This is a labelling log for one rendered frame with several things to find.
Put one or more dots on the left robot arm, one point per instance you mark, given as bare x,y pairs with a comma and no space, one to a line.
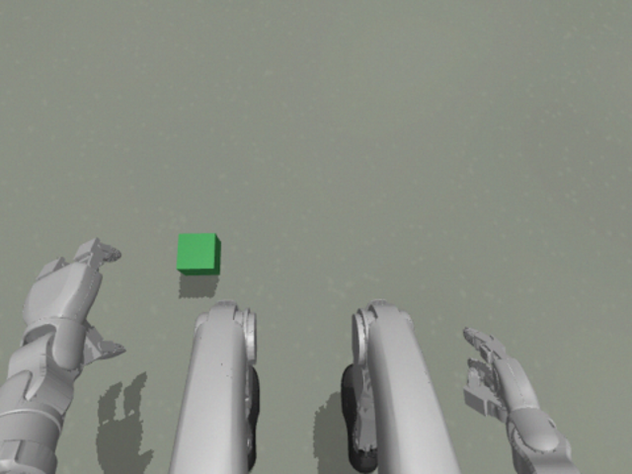
37,393

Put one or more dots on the left robot hand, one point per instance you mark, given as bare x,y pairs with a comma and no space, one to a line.
66,290

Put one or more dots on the cube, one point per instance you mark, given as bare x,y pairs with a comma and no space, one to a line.
199,254

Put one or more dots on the right robot arm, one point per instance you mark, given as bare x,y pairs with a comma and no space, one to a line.
537,446

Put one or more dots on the right robot hand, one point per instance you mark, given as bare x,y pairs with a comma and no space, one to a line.
507,387

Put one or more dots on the right robot foot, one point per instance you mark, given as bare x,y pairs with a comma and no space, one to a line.
361,461

